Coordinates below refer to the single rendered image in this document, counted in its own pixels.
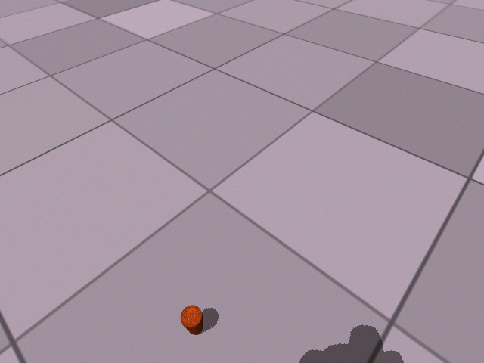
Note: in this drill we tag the cup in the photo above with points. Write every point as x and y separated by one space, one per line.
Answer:
192 319

